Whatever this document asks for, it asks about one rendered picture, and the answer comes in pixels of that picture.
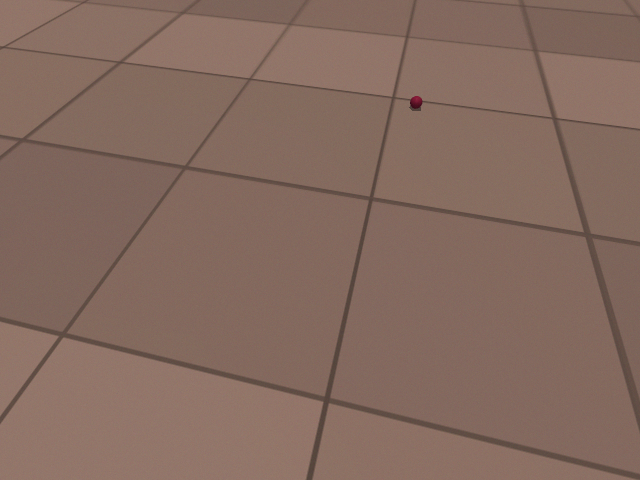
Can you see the ball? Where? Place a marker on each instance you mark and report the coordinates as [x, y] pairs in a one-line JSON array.
[[416, 102]]

